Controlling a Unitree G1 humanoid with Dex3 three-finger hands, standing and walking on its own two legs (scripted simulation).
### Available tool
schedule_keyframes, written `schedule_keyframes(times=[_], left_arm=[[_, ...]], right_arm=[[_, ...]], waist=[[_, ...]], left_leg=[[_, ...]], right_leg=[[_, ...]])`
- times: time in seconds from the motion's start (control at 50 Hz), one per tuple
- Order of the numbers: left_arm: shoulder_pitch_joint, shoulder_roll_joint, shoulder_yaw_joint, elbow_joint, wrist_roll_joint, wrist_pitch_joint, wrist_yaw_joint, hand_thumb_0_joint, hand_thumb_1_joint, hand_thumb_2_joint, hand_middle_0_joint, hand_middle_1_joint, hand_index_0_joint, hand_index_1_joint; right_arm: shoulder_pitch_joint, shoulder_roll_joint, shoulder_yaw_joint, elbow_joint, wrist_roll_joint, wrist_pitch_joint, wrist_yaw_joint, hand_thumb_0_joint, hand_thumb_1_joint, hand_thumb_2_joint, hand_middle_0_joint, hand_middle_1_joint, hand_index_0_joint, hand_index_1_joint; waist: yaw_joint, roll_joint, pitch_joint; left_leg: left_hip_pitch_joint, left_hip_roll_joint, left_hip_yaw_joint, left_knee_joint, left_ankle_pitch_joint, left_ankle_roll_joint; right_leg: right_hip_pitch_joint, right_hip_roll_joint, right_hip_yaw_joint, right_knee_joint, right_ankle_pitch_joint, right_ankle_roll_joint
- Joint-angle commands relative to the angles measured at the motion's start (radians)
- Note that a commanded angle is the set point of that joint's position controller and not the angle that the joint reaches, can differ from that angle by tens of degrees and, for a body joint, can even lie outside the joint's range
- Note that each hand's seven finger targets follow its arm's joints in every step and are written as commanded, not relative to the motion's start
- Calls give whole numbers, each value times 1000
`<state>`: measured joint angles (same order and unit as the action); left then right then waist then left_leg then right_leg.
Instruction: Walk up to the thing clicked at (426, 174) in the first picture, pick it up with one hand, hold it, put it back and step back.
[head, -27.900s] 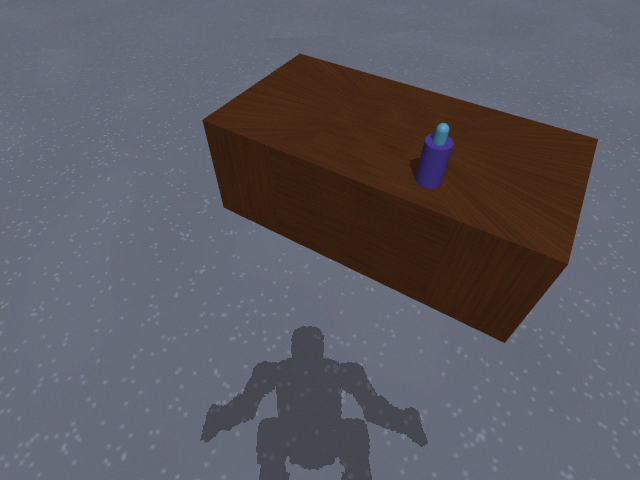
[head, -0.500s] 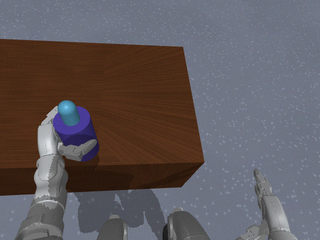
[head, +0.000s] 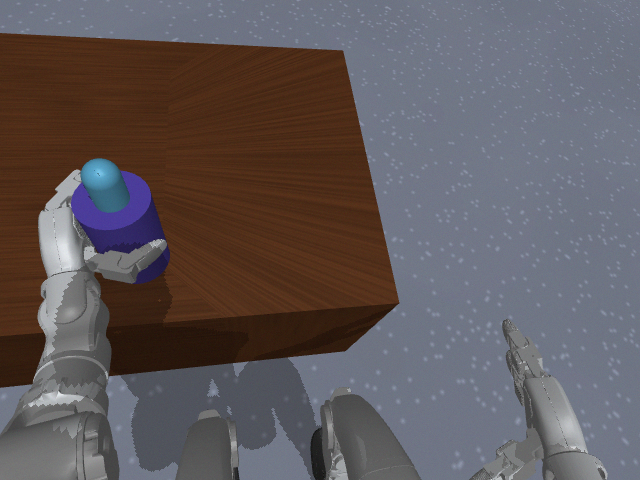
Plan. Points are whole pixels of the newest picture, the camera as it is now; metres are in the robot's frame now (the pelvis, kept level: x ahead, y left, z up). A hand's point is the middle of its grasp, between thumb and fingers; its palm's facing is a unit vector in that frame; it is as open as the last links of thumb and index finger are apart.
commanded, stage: crouch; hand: left
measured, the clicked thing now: (121, 219) +0.45 +0.18 -0.01
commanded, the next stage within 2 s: lower in 0.18 s
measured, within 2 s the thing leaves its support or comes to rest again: rests again in 1.52 s
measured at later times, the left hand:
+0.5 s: hand (130, 233) +0.46 +0.19 -0.06, palm faces +0.17 -0.98 -0.05, open 10.9 cm
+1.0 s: hand (140, 248) +0.46 +0.19 -0.12, palm faces +0.17 -0.98 -0.05, open 11.0 cm
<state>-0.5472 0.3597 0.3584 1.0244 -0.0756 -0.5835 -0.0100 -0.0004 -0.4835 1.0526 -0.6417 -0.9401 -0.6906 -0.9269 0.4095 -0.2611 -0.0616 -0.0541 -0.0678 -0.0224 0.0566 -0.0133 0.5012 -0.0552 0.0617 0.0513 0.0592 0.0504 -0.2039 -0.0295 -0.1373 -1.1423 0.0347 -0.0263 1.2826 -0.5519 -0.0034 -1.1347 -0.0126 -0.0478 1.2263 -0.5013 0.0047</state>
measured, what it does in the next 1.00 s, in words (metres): lowers itself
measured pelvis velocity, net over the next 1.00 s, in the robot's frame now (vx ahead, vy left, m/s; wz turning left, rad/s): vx -0.02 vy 0.00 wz -0.02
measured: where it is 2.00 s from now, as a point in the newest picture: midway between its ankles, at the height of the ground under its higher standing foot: outside the picture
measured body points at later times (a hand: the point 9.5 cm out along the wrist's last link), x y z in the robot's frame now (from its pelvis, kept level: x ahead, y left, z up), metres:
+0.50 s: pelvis -0.01 +0.00 -0.02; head +0.15 +0.05 +0.40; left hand +0.44 +0.24 -0.06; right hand +0.16 -0.27 +0.01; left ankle +0.02 +0.12 -0.62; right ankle +0.04 -0.13 -0.62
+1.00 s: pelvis -0.02 +0.00 -0.06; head +0.15 +0.07 +0.35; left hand +0.44 +0.24 -0.11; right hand +0.15 -0.27 +0.00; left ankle +0.02 +0.12 -0.62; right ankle +0.04 -0.13 -0.62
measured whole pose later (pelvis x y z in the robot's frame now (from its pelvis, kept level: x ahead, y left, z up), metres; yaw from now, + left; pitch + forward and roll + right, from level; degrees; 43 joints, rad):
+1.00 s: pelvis -0.02 +0.00 -0.06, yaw -1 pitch +30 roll -4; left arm -0.61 0.47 0.42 1.12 -0.02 -0.62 0.03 0.00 -0.46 1.04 -0.62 -0.96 -0.67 -0.94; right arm 0.39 -0.29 -0.08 -0.22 -0.07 -0.01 0.08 -0.01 0.48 -0.06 0.06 0.05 0.06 0.05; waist -0.31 -0.03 -0.18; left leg -1.45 0.04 -0.05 1.54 -0.62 0.00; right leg -1.43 -0.01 -0.06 1.46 -0.55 0.01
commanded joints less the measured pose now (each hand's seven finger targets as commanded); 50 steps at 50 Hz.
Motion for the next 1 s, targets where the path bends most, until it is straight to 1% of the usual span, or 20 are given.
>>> schedule_keyframes(times=[0.0,0.04,0.1,0.12,0.16,0.2,0.24,0.28,0.32,0.34,0.42,0.5,0.56,0.6,0.62,0.66,0.7,0.88,0.96,0.98], left_arm=[[-449,242,54,-306,-25,-133,7,0,30,1116,-1217,-1280,-1233,-1284],[-456,218,33,-314,-26,-136,4,0,8,1111,-1190,-1260,-1203,-1266],[-484,279,57,-357,-16,-142,11,0,56,1109,-1195,-1252,-1206,-1258],[-489,259,44,-359,-17,-141,11,0,51,1110,-1190,-1252,-1203,-1258],[-502,286,67,-376,-20,-142,14,0,34,1103,-1186,-1252,-1199,-1257],[-486,254,50,-349,-19,-138,18,0,21,1091,-1165,-1233,-1178,-1238],[-451,240,47,-284,-18,-130,23,0,13,1084,-1155,-1223,-1169,-1228],[-525,299,66,-381,-7,-143,28,0,18,1080,-1161,-1233,-1171,-1241],[-442,227,34,-214,0,-125,21,0,27,1084,-1164,-1244,-1177,-1248],[-484,228,32,-238,2,-133,22,0,26,1094,-1182,-1261,-1195,-1266],[-547,297,69,-222,20,-167,30,0,37,1120,-1213,-1303,-1231,-1303],[-513,303,78,-135,19,-169,24,0,65,1138,-1222,-1320,-1242,-1318],[-586,359,104,-208,20,-191,31,0,72,1130,-1227,-1321,-1249,-1316],[-538,324,77,-163,26,-182,29,0,100,1143,-1227,-1321,-1247,-1319],[-580,351,87,-233,28,-188,34,0,94,1141,-1230,-1317,-1248,-1316],[-544,346,89,-187,22,-181,35,0,102,1138,-1221,-1313,-1239,-1312],[-560,374,100,-237,23,-182,38,0,123,1148,-1234,-1325,-1251,-1324],[-530,340,75,-235,33,-158,48,0,130,1167,-1230,-1333,-1248,-1332],[-542,328,72,-180,41,-154,49,0,155,1171,-1232,-1337,-1251,-1335],[-549,356,82,-177,51,-156,51,0,151,1168,-1238,-1337,-1256,-1336]], right_arm=[[41,-177,-115,-218,8,-44,-19,0,508,-59,51,51,50,51],[49,-170,-107,-214,7,-41,-17,0,507,-61,51,51,50,51],[51,-183,-114,-212,5,-36,-16,0,511,-60,51,51,50,51],[62,-177,-112,-221,3,-33,-15,0,511,-60,51,51,51,51],[54,-195,-134,-234,6,-34,-19,0,506,-61,51,51,51,51],[58,-176,-114,-220,2,-29,-15,0,507,-61,51,51,51,51],[43,-196,-136,-239,3,-26,-18,0,509,-60,51,51,51,51],[59,-188,-128,-226,0,-25,-16,0,503,-63,50,51,50,51],[50,-176,-119,-200,2,-21,-16,0,505,-61,50,51,50,51],[26,-178,-122,-222,4,-27,-13,0,508,-61,50,51,50,51],[29,-178,-115,-221,-4,-22,-5,0,517,-56,50,50,50,50],[16,-214,-146,-249,-1,-31,-4,0,510,-58,50,50,50,50],[13,-202,-133,-258,-2,-37,0,0,507,-58,50,50,50,50],[-3,-224,-156,-311,2,-41,-1,0,503,-60,50,50,50,50],[2,-226,-152,-301,1,-39,-1,0,504,-61,50,50,50,50],[19,-217,-141,-298,4,-34,0,0,500,-62,50,50,50,50],[28,-220,-151,-304,3,-38,0,0,492,-64,50,50,50,50],[32,-220,-146,-340,6,-35,0,0,500,-63,50,51,50,51],[41,-226,-157,-348,7,-34,-3,0,508,-60,50,51,50,51],[35,-223,-157,-348,5,-36,-2,0,509,-60,50,51,50,51]], waist=[[13,190,-611],[5,222,-609],[9,272,-626],[-3,268,-632],[-6,254,-633],[-10,257,-611],[-19,248,-601],[-16,290,-651],[-30,238,-562],[-34,237,-551],[-40,267,-572],[-62,252,-596],[-55,295,-652],[-74,288,-679],[-62,327,-688],[-62,321,-672],[-67,352,-718],[-88,372,-679],[-116,333,-629],[-108,329,-635]], left_leg=[[329,-37,-14,-134,378,8],[359,-34,-20,-128,413,3],[413,-29,-28,-115,472,-5],[409,-28,-28,-110,472,-4],[368,-33,-23,-106,430,1],[336,-33,-20,-103,409,4],[348,-30,-25,-99,421,3],[371,-30,-23,-81,439,3],[309,-28,-29,-83,419,6],[285,-29,-28,-81,380,6],[263,-29,-34,-65,334,4],[216,-29,-35,-35,310,9],[222,-31,-41,-11,309,6],[228,-28,-46,-1,323,5],[249,-25,-49,-4,328,-3],[234,-25,-53,4,332,-3],[236,-27,-45,32,352,-1],[234,-20,-57,46,340,-7],[164,-22,-50,53,267,3],[140,-25,-43,61,243,6]], right_leg=[[336,20,38,-109,371,-25],[293,24,26,-96,375,-31],[240,29,14,-74,382,-36],[247,31,13,-73,388,-35],[275,27,24,-76,385,-32],[275,23,34,-79,378,-29],[239,29,20,-70,370,-32],[237,26,32,-63,384,-31],[202,31,17,-57,365,-33],[189,31,19,-54,338,-33],[141,33,10,-30,281,-37],[132,33,19,-12,272,-34],[111,35,18,19,262,-36],[101,38,16,33,275,-38],[75,39,9,46,268,-42],[65,41,3,55,267,-42],[74,37,17,71,292,-39],[-14,40,3,98,261,-44],[-10,37,13,82,226,-38],[8,34,25,77,215,-35]])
